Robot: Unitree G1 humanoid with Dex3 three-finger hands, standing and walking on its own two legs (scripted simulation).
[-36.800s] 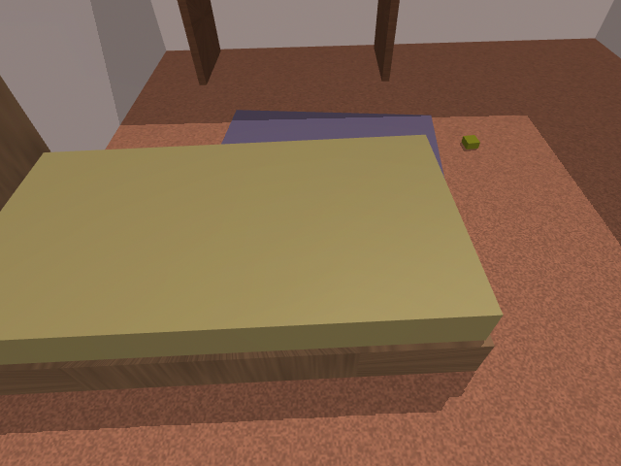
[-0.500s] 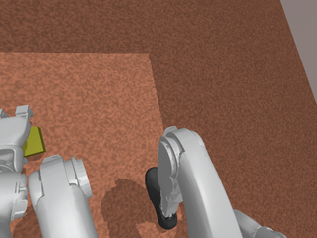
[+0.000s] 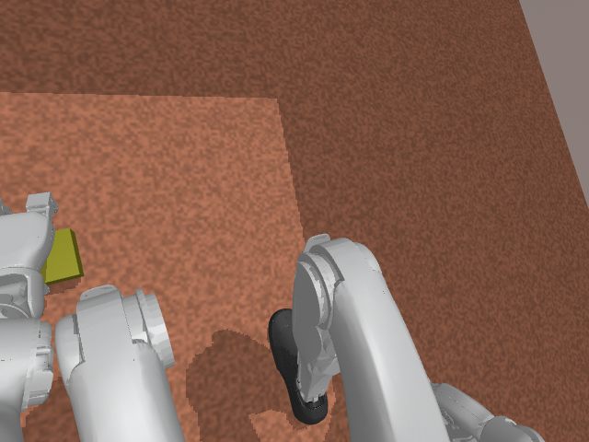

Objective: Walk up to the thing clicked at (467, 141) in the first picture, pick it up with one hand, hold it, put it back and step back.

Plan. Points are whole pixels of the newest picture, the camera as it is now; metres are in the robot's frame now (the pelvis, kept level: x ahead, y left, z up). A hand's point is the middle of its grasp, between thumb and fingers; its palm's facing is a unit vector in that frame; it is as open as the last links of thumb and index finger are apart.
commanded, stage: close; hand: left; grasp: from above
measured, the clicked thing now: (52, 258) +0.39 +0.26 -0.29
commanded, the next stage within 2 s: settle in 1.36 s
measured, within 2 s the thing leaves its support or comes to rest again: leaves its support in 1.80 s
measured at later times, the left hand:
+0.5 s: hand (28, 271) +0.36 +0.28 -0.25, palm faces -0.42 -0.07 -0.90, open 11.0 cm
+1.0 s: hand (34, 267) +0.37 +0.28 -0.25, palm faces -0.43 -0.09 -0.90, open 10.2 cm
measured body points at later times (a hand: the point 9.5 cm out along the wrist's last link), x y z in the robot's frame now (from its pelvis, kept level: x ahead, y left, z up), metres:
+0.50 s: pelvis +0.00 +0.00 +0.00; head +0.24 +0.11 +0.36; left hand +0.38 +0.28 -0.20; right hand +0.09 -0.25 -0.08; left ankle +0.07 +0.13 -0.27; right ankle +0.11 -0.12 -0.27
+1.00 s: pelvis +0.00 +0.00 +0.00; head +0.24 +0.11 +0.36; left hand +0.39 +0.28 -0.20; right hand +0.09 -0.24 -0.08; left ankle +0.07 +0.13 -0.27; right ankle +0.11 -0.12 -0.27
